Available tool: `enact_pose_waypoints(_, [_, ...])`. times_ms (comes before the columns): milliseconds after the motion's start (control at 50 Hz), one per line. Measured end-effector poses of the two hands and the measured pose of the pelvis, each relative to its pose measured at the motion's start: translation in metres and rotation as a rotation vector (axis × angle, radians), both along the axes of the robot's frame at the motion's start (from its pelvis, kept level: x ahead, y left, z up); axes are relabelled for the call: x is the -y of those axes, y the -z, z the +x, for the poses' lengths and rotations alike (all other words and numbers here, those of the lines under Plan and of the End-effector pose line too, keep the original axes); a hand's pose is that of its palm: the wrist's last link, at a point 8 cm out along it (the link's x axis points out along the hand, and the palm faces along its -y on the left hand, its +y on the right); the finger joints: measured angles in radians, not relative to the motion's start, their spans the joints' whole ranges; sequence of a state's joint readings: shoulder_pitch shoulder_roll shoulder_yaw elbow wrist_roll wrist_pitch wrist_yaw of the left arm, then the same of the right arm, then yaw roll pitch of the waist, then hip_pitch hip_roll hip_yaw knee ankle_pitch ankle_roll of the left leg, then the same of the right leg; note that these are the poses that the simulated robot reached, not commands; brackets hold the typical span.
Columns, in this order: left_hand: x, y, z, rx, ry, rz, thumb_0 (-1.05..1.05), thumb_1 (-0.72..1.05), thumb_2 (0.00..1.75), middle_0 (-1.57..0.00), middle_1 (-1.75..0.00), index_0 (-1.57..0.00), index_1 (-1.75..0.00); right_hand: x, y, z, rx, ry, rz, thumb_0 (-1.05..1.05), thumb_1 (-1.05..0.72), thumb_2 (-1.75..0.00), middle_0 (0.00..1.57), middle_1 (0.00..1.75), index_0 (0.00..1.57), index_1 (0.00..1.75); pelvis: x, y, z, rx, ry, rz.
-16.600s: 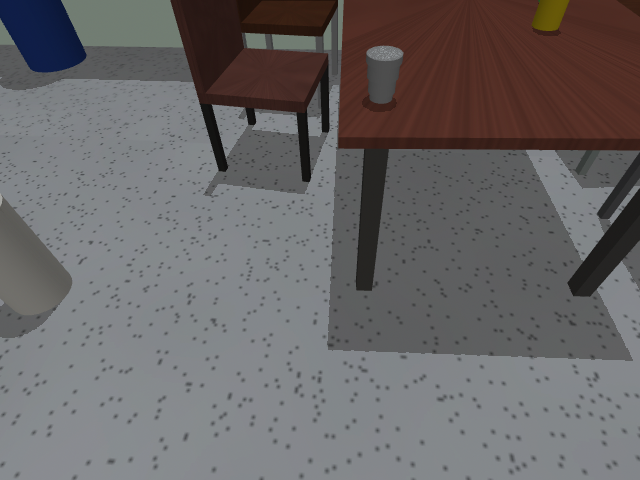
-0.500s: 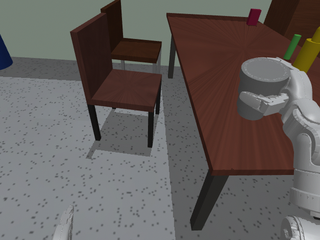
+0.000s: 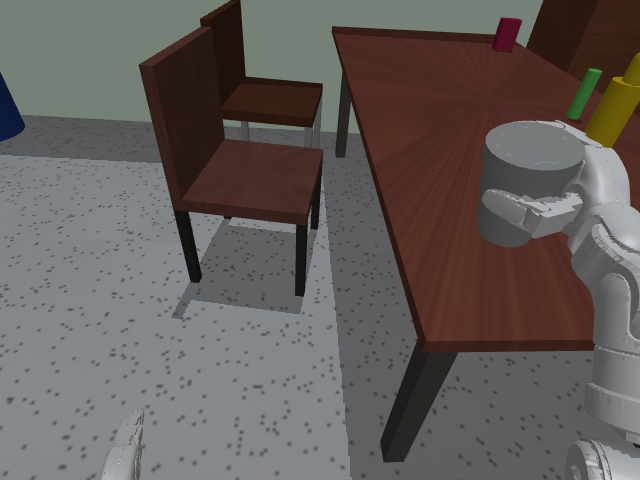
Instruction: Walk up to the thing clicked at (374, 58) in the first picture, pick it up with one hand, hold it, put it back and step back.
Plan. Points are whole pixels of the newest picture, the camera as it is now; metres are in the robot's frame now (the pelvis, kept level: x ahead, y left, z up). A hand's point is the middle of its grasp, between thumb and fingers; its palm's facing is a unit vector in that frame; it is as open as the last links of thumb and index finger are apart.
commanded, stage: hold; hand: right
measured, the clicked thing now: (517, 190) +0.35 -0.17 +0.26
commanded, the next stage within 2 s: crouch in 1.72 s
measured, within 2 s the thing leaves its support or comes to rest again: neither
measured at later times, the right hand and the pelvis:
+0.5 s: hand (529, 186) +0.33 -0.18 +0.27, palm faces +0.16 +0.99 +0.00, open 11.2 cm; pelvis +0.00 +0.00 +0.00, yaw +0 degrees
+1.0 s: hand (527, 192) +0.33 -0.17 +0.27, palm faces +0.17 +0.99 +0.00, open 11.2 cm; pelvis -0.01 +0.00 +0.00, yaw +0 degrees
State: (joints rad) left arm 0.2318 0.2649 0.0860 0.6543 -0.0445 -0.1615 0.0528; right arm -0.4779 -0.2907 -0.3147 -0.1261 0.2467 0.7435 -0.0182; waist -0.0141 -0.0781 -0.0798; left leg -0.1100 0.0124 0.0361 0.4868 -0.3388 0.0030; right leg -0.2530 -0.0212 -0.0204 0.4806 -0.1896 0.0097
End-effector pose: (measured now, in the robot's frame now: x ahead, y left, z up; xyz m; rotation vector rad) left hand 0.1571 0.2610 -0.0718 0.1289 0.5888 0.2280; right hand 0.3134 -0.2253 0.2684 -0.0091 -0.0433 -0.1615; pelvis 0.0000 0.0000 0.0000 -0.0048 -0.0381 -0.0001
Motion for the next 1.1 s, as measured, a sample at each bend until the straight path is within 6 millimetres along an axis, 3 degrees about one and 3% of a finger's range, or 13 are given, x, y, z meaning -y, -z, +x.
enact_pose_waypoints(1100, [0.0, 0.002, -0.01, 0.011, -0.009, -0.005, -0.01, -0.51, 0.04, -0.05, -0.05, -0.06, -0.04, -0.002, 0.005, -0.015, -0.002, 0.011, 0.001, -0.01, 0.52, -1.14, 0.72, 1.03, 0.64, 0.98, -0.002, 0.001, -0.009, 0.016, -0.001, 0.002])
